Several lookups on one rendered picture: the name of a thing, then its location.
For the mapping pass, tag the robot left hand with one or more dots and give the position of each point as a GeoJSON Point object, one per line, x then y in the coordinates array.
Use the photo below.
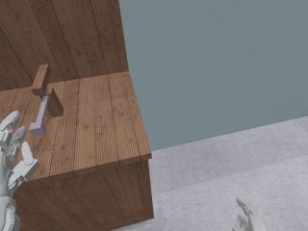
{"type": "Point", "coordinates": [9, 150]}

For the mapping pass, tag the counter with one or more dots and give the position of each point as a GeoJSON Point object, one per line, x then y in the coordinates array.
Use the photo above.
{"type": "Point", "coordinates": [93, 170]}

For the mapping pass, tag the robot left forearm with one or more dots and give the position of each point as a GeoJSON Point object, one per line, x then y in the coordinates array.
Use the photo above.
{"type": "Point", "coordinates": [9, 221]}

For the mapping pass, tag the tap lever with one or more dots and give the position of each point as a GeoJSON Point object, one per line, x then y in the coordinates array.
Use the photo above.
{"type": "Point", "coordinates": [38, 128]}

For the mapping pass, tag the robot right hand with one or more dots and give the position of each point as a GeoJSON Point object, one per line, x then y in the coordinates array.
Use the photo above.
{"type": "Point", "coordinates": [253, 222]}

